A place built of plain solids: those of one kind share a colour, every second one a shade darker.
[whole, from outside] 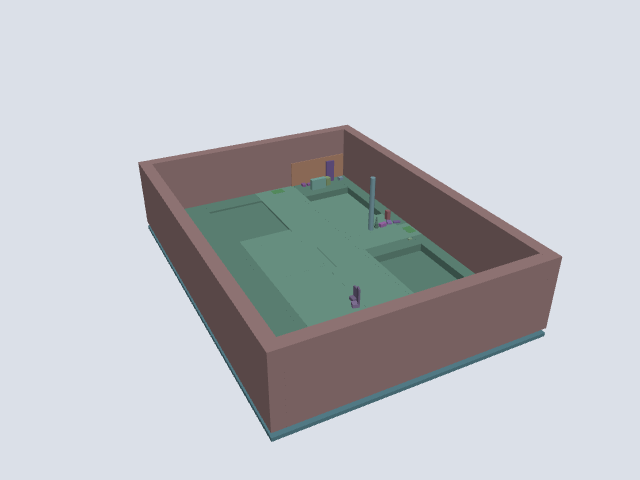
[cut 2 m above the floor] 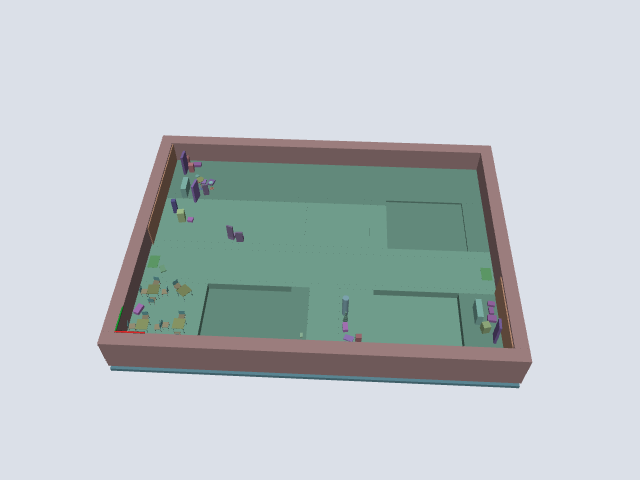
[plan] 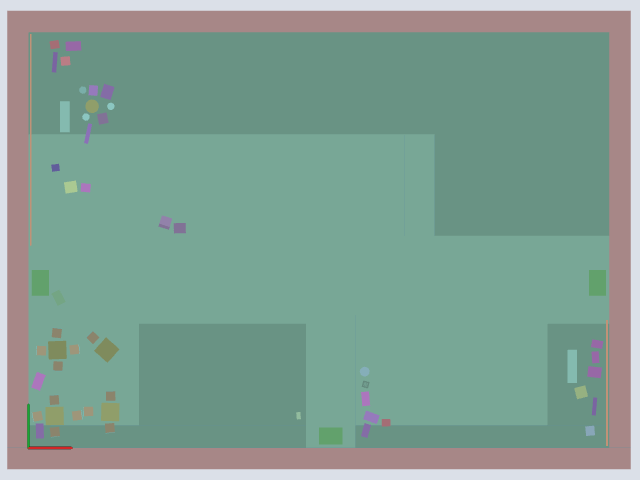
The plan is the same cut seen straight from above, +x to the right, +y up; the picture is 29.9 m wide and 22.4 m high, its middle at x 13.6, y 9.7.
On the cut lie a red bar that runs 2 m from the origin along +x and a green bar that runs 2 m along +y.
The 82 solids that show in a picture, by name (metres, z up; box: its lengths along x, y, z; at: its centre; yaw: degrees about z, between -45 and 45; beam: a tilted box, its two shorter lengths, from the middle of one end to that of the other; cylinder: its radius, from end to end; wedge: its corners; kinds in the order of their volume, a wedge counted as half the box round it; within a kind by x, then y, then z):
{
 "floor_1": {"box": [5.15, 4.74, 1.32], "at": [2.58, 3.42, -0.66]},
 "floor_2": {"box": [12.25, 4.74, 1.32], "at": [6.12, 12.27, -0.66]},
 "floor_3": {"box": [12.95, 1.05, 1.32], "at": [6.47, 0.53, -0.66]},
 "floor_4": {"box": [12.95, 0.41, 1.32], "at": [6.47, 6.0, -0.66]},
 "floor_5": {"box": [6.42, 4.74, 0.65], "at": [8.36, 3.42, -0.99]},
 "floor_6": {"box": [18.95, 0.56, 1.32], "at": [9.47, 14.92, -0.66]},
 "floor_7": {"box": [1.38, 4.74, 1.32], "at": [12.26, 3.42, -0.66]},
 "floor_8": {"box": [27.1, 3.0, 1.0], "at": [13.55, 7.7, -0.5]},
 "floor_9": {"box": [27.1, 0.7, 1.32], "at": [13.55, 9.55, -0.66]},
 "floor_10": {"box": [27.1, 4.2, 1.32], "at": [13.55, 17.3, -0.66]},
 "floor_11": {"box": [2.3, 6.2, 1.0], "at": [14.1, 3.1, -0.5]},
 "floor_12": {"box": [5.3, 4.74, 1.32], "at": [14.9, 12.27, -0.66]},
 "floor_13": {"box": [2.55, 4.74, 1.32], "at": [16.52, 3.42, -0.66]},
 "floor_14": {"box": [1.4, 4.74, 1.32], "at": [18.25, 12.27, -0.66]},
 "floor_15": {"box": [6.42, 4.74, 0.67], "at": [21.01, 3.42, -0.98]},
 "floor_16": {"box": [11.85, 1.05, 1.32], "at": [21.18, 0.53, -0.66]},
 "floor_17": {"box": [11.85, 0.41, 1.32], "at": [21.18, 6.0, -0.66]},
 "floor_18": {"box": [6.42, 5.3, 1.15], "at": [22.16, 12.55, -0.74]},
 "floor_19": {"box": [2.88, 4.74, 1.32], "at": [25.66, 3.42, -0.66]},
 "floor_20": {"box": [1.73, 5.3, 1.32], "at": [26.23, 12.55, -0.66]},
 "wall_1": {"box": [1.0, 19.4, 6.0], "at": [-0.5, 9.7, 2.0]},
 "wall_2": {"box": [29.1, 1.0, 6.0], "at": [13.55, -0.5, 2.0]},
 "wall_3": {"box": [29.1, 1.0, 6.0], "at": [13.55, 19.9, 2.0]},
 "wall_4": {"box": [1.0, 19.4, 6.0], "at": [27.6, 9.7, 2.0]},
 "floor_base_1": {"box": [29.1, 21.4, 0.3], "at": [13.55, 9.7, -1.57]},
 "back_1": {"box": [0.08, 9.88, 2.6], "at": [0.1, 14.37, 1.3]},
 "back_2": {"box": [0.09, 5.88, 2.45], "at": [27.0, 3.03, 1.23]},
 "counter_1": {"box": [0.46, 1.45, 1.07], "at": [1.69, 15.45, 0.54]},
 "counter_2": {"box": [0.45, 1.55, 1.07], "at": [25.37, 3.8, 0.54]},
 "roll_1": {"box": [0.21, 0.95, 2.17], "at": [1.22, 17.99, 1.08], "yaw": -4.4},
 "roll_2": {"box": [0.19, 0.95, 1.87], "at": [2.78, 14.66, 0.94], "yaw": -11.8},
 "roll_3": {"box": [0.19, 0.84, 2.19], "at": [26.41, 1.93, 1.09], "yaw": -4.8},
 "column_asb_1": {"cylinder": 0.23, "from": [15.69, 3.56, 0.0], "to": [15.69, 3.56, 5.0]},
 "display_cube_1": {"box": [0.57, 0.53, 1.06], "at": [1.97, 12.17, 0.53], "yaw": 8.7},
 "display_cube_2": {"box": [0.53, 0.54, 0.77], "at": [25.79, 2.59, 0.39], "yaw": 14.3},
 "crate_1": {"box": [0.44, 0.78, 0.3], "at": [0.46, 3.11, 0.15], "yaw": -19.9},
 "crate_2": {"box": [0.72, 0.44, 0.25], "at": [2.09, 18.75, 0.12], "yaw": 2.2},
 "crate_3": {"box": [0.45, 0.4, 0.22], "at": [2.67, 12.14, 0.11], "yaw": -5.5},
 "crate_4": {"box": [0.37, 0.66, 0.31], "at": [15.73, 2.29, 0.15], "yaw": 5.3},
 "crate_5": {"box": [0.64, 0.5, 0.26], "at": [26.41, 3.53, 0.13], "yaw": -6.1},
 "crate_6": {"box": [0.34, 0.55, 0.2], "at": [26.45, 4.23, 0.1], "yaw": 3.7},
 "crate_7": {"box": [0.53, 0.37, 0.23], "at": [26.54, 4.84, 0.12], "yaw": -9.7},
 "hand_truck_1": {"box": [0.46, 0.5, 0.3], "at": [3.47, 15.37, 0.15], "yaw": 11.4},
 "hand_truck_2": {"box": [0.46, 0.14, 0.9], "at": [3.5, 15.19, 0.75], "yaw": 11.4},
 "hand_truck_3": {"box": [0.51, 0.14, 1.25], "at": [6.32, 10.32, 0.93], "yaw": -17.0},
 "hand_truck_4": {"box": [0.51, 0.55, 0.3], "at": [6.38, 10.52, 0.15], "yaw": -17.0},
 "hand_truck_5": {"box": [0.56, 0.14, 0.82], "at": [7.06, 10.08, 0.7], "yaw": 1.0},
 "hand_truck_6": {"box": [0.56, 0.48, 0.29], "at": [7.06, 10.25, 0.14], "yaw": 1.0},
 "bin_1": {"box": [0.43, 0.38, 0.93], "at": [1.22, 18.82, 0.47], "yaw": 9.0},
 "bin_2": {"box": [0.44, 0.42, 0.81], "at": [1.72, 18.05, 0.41], "yaw": 4.8},
 "bin_3": {"box": [0.41, 0.35, 0.85], "at": [16.68, 1.18, 0.42], "yaw": 0.9},
 "carton_folded_1": {"box": [0.37, 0.7, 0.19], "at": [0.53, 0.79, 0.04], "yaw": 1.7},
 "carton_folded_2": {"box": [0.42, 0.48, 0.18], "at": [3.02, 16.68, 0.04], "yaw": -4.2},
 "carton_folded_3": {"box": [0.51, 0.64, 0.16], "at": [3.68, 16.61, 0.08], "yaw": -17.4},
 "carton_folded_4": {"box": [0.32, 0.63, 0.17], "at": [15.75, 0.81, 0.04], "yaw": -15.6},
 "carton_folded_5": {"box": [0.68, 0.43, 0.17], "at": [16.0, 1.43, 0.04], "yaw": -19.8},
 "brochure_stand_1": {"box": [0.37, 0.33, 1.4], "at": [1.26, 13.07, 0.7], "yaw": 7.9},
 "low_mat_1": {"box": [0.8, 1.2, 0.06], "at": [0.55, 7.7, -0.02]},
 "low_mat_2": {"box": [1.1, 0.8, 0.06], "at": [14.1, 0.55, -0.02]},
 "low_mat_3": {"box": [0.8, 1.2, 0.06], "at": [26.55, 7.7, -0.02]},
 "top_1": {"box": [0.85, 0.85, 0.034], "at": [1.22, 1.49, 0.71], "yaw": 1.1},
 "top_2": {"box": [0.85, 0.85, 0.034], "at": [1.35, 4.56, 0.71], "yaw": 2.0},
 "top_3": {"cylinder": 0.32, "from": [2.96, 15.94, 1.04], "to": [2.96, 15.94, 1.07]},
 "top_4": {"box": [0.85, 0.85, 0.034], "at": [3.65, 4.57, 0.71], "yaw": -41.6},
 "top_5": {"box": [0.85, 0.85, 0.034], "at": [3.81, 1.67, 0.71], "yaw": -1.4},
 "chair_seat_1": {"box": [0.46, 0.44, 0.04], "at": [0.41, 1.47, 0.43], "yaw": 10.9},
 "chair_seat_2": {"box": [0.46, 0.44, 0.04], "at": [0.59, 4.54, 0.43], "yaw": -2.5},
 "chair_seat_3": {"box": [0.44, 0.46, 0.04], "at": [1.2, 2.24, 0.43], "yaw": 4.5},
 "chair_seat_4": {"box": [0.44, 0.46, 0.04], "at": [1.23, 0.73, 0.43], "yaw": 5.7},
 "chair_seat_5": {"box": [0.44, 0.46, 0.04], "at": [1.32, 5.37, 0.43], "yaw": -6.1},
 "chair_seat_6": {"box": [0.44, 0.46, 0.04], "at": [1.37, 3.81, 0.43], "yaw": -1.9},
 "chair_seat_7": {"box": [0.46, 0.44, 0.04], "at": [2.15, 4.59, 0.43], "yaw": 6.7},
 "chair_seat_8": {"box": [0.46, 0.44, 0.04], "at": [2.27, 1.51, 0.43], "yaw": 7.8},
 "chair_seat_9": {"box": [0.46, 0.44, 0.04], "at": [2.79, 1.7, 0.43], "yaw": 1.3},
 "chair_seat_10": {"box": [0.46, 0.44, 0.04], "at": [3.0, 5.15, 0.43], "yaw": -44.7},
 "chair_seat_11": {"box": [0.44, 0.46, 0.04], "at": [3.79, 0.92, 0.43], "yaw": 4.4},
 "chair_seat_12": {"box": [0.44, 0.46, 0.04], "at": [3.83, 2.43, 0.43], "yaw": 0.5},
 "carton_1": {"box": [0.42, 0.45, 0.27], "at": [26.21, 0.79, 0.14], "yaw": 5.7},
 "inway_carton_folded_1": {"box": [0.42, 0.65, 0.15], "at": [1.4, 7.0, 0.03], "yaw": 27.5},
 "stool_high_seat_1": {"cylinder": 0.17, "from": [2.53, 16.7, 0.71], "to": [2.53, 16.7, 0.74]},
 "stool_high_seat_2": {"cylinder": 0.17, "from": [2.68, 15.44, 0.71], "to": [2.68, 15.44, 0.74]},
 "stool_high_seat_3": {"cylinder": 0.17, "from": [3.84, 15.94, 0.71], "to": [3.84, 15.94, 0.74]}
}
